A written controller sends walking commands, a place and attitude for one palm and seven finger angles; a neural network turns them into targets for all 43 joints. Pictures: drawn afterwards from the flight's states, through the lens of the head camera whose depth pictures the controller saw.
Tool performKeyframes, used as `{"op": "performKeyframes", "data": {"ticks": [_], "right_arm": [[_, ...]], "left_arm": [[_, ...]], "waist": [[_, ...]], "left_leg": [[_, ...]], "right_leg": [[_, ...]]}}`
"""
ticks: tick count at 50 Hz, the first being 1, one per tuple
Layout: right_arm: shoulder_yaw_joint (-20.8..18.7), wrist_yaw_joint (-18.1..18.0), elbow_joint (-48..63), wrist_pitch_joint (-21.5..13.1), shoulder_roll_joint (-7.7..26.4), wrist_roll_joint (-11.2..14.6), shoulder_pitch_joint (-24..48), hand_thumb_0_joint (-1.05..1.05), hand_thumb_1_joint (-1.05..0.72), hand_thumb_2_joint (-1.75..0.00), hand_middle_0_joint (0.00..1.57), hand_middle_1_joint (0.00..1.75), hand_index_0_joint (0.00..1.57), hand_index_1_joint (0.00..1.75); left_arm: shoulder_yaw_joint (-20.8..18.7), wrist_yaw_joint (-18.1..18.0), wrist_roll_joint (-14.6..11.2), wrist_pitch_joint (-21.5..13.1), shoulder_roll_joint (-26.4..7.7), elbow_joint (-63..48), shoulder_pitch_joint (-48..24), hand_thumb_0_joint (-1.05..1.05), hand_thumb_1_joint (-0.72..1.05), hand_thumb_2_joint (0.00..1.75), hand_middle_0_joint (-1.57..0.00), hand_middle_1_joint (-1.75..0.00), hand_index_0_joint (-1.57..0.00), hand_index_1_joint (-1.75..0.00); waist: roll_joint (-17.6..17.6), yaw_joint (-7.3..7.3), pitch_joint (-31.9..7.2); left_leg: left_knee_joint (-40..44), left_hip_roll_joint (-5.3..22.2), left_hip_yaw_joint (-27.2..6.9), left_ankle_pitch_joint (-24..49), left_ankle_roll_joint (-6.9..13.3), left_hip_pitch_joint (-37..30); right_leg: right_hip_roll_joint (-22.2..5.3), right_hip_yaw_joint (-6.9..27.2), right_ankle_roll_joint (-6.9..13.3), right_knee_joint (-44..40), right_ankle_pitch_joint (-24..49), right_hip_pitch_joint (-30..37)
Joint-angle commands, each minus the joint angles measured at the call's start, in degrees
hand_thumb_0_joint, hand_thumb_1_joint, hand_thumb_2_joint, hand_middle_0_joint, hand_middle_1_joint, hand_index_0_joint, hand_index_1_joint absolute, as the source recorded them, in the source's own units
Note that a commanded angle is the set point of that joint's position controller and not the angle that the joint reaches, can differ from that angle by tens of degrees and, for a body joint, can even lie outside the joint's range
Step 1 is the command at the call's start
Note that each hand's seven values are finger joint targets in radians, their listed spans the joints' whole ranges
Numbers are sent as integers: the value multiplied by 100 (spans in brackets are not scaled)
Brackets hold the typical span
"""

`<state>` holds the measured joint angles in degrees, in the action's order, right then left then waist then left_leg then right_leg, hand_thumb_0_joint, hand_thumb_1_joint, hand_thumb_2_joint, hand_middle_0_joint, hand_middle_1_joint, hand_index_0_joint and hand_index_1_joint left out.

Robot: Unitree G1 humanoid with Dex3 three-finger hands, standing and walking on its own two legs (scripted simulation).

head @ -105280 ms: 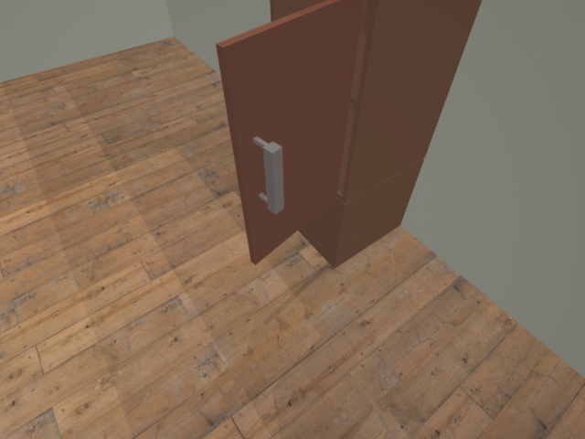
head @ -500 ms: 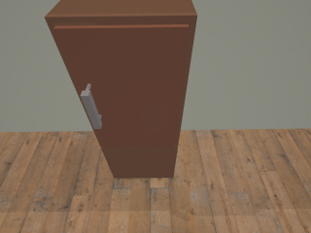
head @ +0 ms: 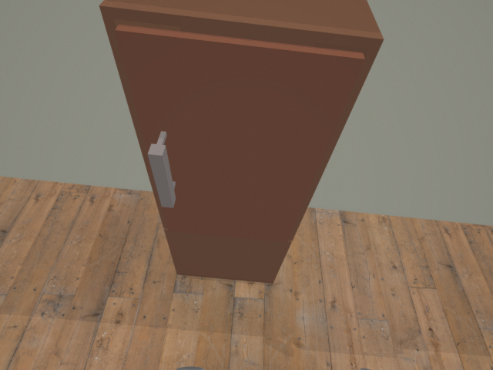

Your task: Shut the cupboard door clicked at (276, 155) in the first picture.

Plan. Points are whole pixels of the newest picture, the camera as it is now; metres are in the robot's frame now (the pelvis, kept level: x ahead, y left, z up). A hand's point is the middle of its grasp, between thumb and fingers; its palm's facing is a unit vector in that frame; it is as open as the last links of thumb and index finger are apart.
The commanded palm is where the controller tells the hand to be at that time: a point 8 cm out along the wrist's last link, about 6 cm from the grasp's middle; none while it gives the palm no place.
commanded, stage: come to a stop and stand still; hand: left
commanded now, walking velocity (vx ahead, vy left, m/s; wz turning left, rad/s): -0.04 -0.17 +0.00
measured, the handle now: (165, 171) +0.47 +0.22 -0.02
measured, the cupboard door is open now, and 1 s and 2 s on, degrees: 0 0 0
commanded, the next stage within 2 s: look again from close up in 0.76 s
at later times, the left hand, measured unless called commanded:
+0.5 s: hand out of the picture +0.00 +0.12 -0.16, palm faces -0.02 -0.98 -0.22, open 7.3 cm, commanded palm none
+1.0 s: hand out of the picture -0.06 +0.10 -0.17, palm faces +0.00 -0.98 -0.17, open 7.4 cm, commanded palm none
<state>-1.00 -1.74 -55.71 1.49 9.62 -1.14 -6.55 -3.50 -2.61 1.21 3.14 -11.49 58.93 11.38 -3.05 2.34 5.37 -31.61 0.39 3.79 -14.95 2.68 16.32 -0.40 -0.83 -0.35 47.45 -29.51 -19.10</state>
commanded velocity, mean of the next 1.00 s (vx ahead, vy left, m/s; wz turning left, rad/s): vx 0.00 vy -0.02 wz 0.00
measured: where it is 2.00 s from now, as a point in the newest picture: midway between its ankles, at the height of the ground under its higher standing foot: outside the picture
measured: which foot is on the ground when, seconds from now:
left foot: down 0.00-1.00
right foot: up 0.00-0.34, down 0.36-1.00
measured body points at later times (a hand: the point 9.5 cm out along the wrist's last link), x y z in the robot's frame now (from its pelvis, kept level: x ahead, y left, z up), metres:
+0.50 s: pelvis -0.05 -0.05 +0.01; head -0.05 -0.06 +0.46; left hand +0.00 +0.18 -0.14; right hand -0.07 -0.30 -0.15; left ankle +0.00 +0.09 -0.72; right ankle -0.08 -0.17 -0.73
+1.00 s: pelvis -0.05 -0.05 +0.00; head -0.04 -0.06 +0.45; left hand -0.06 +0.16 -0.16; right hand -0.05 -0.28 -0.16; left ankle -0.03 +0.08 -0.73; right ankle -0.08 -0.17 -0.73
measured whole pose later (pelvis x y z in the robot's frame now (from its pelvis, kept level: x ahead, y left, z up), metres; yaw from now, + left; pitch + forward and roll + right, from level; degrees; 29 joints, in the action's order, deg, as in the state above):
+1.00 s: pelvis -0.05 -0.05 +0.00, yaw -1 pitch -1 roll -1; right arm -0.7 -1.4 -61.3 0.1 9.6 -0.7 -16.0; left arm 0.2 -2.4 1.2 -1.2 -5.9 63.6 18.8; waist 2.4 -0.9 1.6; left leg -32.0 3.0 -0.3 -15.3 -1.3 15.4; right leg 1.6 -1.2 0.8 28.2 -17.7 -9.4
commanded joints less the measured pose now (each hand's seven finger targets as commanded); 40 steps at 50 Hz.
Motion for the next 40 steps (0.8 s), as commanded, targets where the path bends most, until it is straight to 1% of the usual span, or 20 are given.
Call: {"op": "performKeyframes", "data": {"ticks": [1, 4, 5, 11, 13, 16, 17, 18, 19, 20, 21, 22, 25, 27, 28, 30, 31, 32, 35, 40], "right_arm": [[-177, -176, 269, -93, 947, -39, -412, 0, -90, -90, 20, 30, 20, 30], [-224, -183, 211, -107, 1030, -16, -591, 0, -90, -90, 20, 30, 20, 30], [-242, -184, 168, -106, 1059, -18, -692, 0, -90, -90, 20, 30, 20, 30], [-308, -115, -22, -83, 1092, -48, -856, 0, -90, -90, 20, 30, 20, 30], [-344, -74, -58, -70, 1121, -48, -764, 0, -90, -90, 20, 30, 20, 30], [-343, -17, -118, -56, 991, 30, -655, 0, -90, -90, 20, 30, 20, 30], [-301, 10, -96, -44, 770, 54, -681, 0, -90, -90, 20, 30, 20, 30], [-217, 36, -37, -10, 478, 81, -628, 0, -90, -90, 20, 30, 20, 30], [-186, 83, -33, 33, 433, 45, -641, 0, -90, -90, 20, 30, 20, 30], [-197, 130, -45, 49, 450, 20, -687, 0, -90, -90, 20, 30, 20, 30], [-187, 117, -123, 66, 357, -15, -690, 0, -90, -90, 20, 30, 20, 30], [-178, 97, -239, 55, 446, -20, -757, 0, -90, -90, 20, 30, 20, 30], [-123, 61, -547, -42, 378, 10, -1296, 0, -90, -90, 20, 30, 20, 30], [-79, 28, -703, -107, 410, 20, -1423, 0, -90, -90, 20, 30, 20, 30], [-59, -1, -720, -136, 456, 15, -1396, 0, -90, -90, 20, 30, 20, 30], [-29, -47, -752, -167, 495, 16, -1315, 0, -90, -90, 20, 30, 20, 30], [-37, -48, -806, -166, 478, 31, -1305, 0, -90, -90, 20, 30, 20, 30], [-20, -49, -806, -175, 464, 34, -1343, 0, -90, -90, 20, 30, 20, 30], [-28, -62, -808, -164, 424, 35, -1334, 0, -90, -90, 20, 30, 20, 30], [-42, -63, -820, -124, 378, 26, -1363, 0, -90, -90, 20, 30, 20, 30]], "left_arm": [[-103, 48, -6, -49, -502, -234, 452, 0, 90, 90, -20, -30, -20, -30], [-87, 96, -19, -51, -465, -266, 450, 0, 90, 90, -20, -30, -20, -30], [-86, 113, -15, -41, -453, -302, 395, 0, 90, 90, -20, -30, -20, -30], [0, 187, -5, -41, -317, -395, 41, 0, 90, 90, -20, -30, -20, -30], [9, 191, -24, -49, -280, -311, 221, 0, 90, 90, -20, -30, -20, -30], [-1, 169, -7, -123, -391, -56, 724, 0, 90, 90, -20, -30, -20, -30], [-17, 135, 16, -171, -564, -43, 821, 0, 90, 90, -20, -30, -20, -30], [-25, 122, 24, -213, -841, -58, 614, 0, 90, 90, -20, -30, -20, -30], [-14, 121, 17, -212, -1042, -164, 227, 0, 90, 90, -20, -30, -20, -30], [24, 128, 35, -189, -1043, -253, 8, 0, 90, 90, -20, -30, -20, -30], [27, 102, 26, -261, -850, -201, 6, 0, 90, 90, -20, -30, -20, -30], [70, 103, 1, -280, -734, -145, -20, 0, 90, 90, -20, -30, -20, -30], [139, 119, -65, -343, -518, -18, 66, 0, 90, 90, -20, -30, -20, -30], [163, 117, -97, -336, -395, 77, 206, 0, 90, 90, -20, -30, -20, -30], [177, 115, -113, -337, -336, 132, 332, 0, 90, 90, -20, -30, -20, -30], [170, 120, -116, -341, -318, 232, 514, 0, 90, 90, -20, -30, -20, -30], [155, 115, -117, -309, -358, 281, 484, 0, 90, 90, -20, -30, -20, -30], [152, 119, -121, -306, -393, 289, 484, 0, 90, 90, -20, -30, -20, -30], [155, 117, -122, -322, -335, 354, 568, 0, 90, 90, -20, -30, -20, -30], [163, 110, -98, -317, -236, 405, 620, 0, 90, 90, -20, -30, -20, -30]], "waist": [[1070, -158, -656], [859, -262, -1088], [981, -313, -1135], [1336, -471, -855], [1400, -393, -785], [914, -138, -682], [380, -110, -641], [-476, -235, -353], [-749, -314, -134], [-430, -381, -70], [-1112, -313, 45], [-1041, -344, 302], [-477, -475, 94], [126, -417, 107], [235, -335, 116], [232, -242, 52], [624, -237, 29], [739, -241, -88], [448, -240, -209], [122, -283, -17]], "left_leg": [[1071, 1771, -1315, 4045, 813, -691], [1048, 1728, -1209, 3765, 782, -1406], [1084, 1773, -1272, 3570, 790, -1491], [1384, 1695, -1307, 2065, 678, -1117], [1514, 1579, -1289, 1216, 575, -713], [1309, 1099, -970, -12, 149, 148], [929, 735, -710, -403, -107, 477], [520, 282, -241, -787, -385, 465], [156, 193, -139, -793, -407, 87], [-161, 113, -173, -765, -381, -198], [-319, 174, -242, -598, -348, 26], [-362, 230, -299, -382, -337, 50], [272, 288, -368, 445, -330, -430], [784, 417, -595, 953, -311, -576], [970, 514, -670, 952, -307, -504], [1028, 529, -673, 1078, -302, -520], [1080, 536, -669, 1041, -304, -482], [1121, 540, -658, 1056, -315, -429], [1113, 491, -584, 814, -338, -494], [1089, 453, -524, 577, -339, -601]], "right_leg": [[-7, 542, -76, 1353, 117, -492], [7, 447, -180, 1246, 345, -720], [-11, 434, -200, 1146, 329, -755], [-105, 103, -134, -310, 150, -162], [-21, -56, -75, -915, 374, 306], [-26, -87, 13, -2496, 1634, 1442], [-478, 560, 193, -3015, 1314, 1587], [-1240, 1300, 519, -3534, 467, 894], [-1594, 1535, 729, -3945, -424, 41], [-1532, 1415, 749, -3921, -629, -415], [-1285, 1398, 748, -3950, -204, -320], [-1224, 1258, 759, -3838, 315, -285], [-937, 788, 607, -3295, 1197, -41], [-649, 612, 398, -3057, 1139, 64], [-537, 618, 337, -3042, 1245, 243], [-493, 634, 315, -3063, 1700, 511], [-493, 564, 300, -3010, 1693, 638], [-483, 561, 291, -2945, 1849, 831], [-508, 598, 298, -3071, 1705, 896], [-508, 633, 283, -3243, 1243, 565]]}}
